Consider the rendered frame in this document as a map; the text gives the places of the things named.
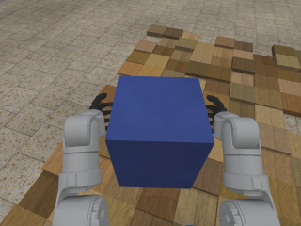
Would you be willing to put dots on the robot right hand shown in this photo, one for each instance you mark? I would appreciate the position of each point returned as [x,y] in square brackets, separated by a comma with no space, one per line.
[216,109]

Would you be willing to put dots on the carton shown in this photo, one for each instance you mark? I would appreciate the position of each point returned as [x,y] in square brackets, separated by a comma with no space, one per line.
[159,133]

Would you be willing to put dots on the right robot upper arm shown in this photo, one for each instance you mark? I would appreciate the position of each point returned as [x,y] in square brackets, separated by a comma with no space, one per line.
[246,212]

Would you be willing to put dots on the robot left hand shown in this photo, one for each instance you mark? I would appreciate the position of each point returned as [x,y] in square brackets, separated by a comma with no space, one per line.
[96,105]

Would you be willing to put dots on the right robot forearm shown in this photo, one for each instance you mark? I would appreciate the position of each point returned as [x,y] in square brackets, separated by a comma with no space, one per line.
[241,147]

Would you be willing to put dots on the left robot upper arm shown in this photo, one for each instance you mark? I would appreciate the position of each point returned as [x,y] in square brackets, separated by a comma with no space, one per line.
[82,210]

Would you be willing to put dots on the left robot forearm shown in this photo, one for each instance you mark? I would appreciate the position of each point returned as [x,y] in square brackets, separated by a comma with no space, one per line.
[81,158]

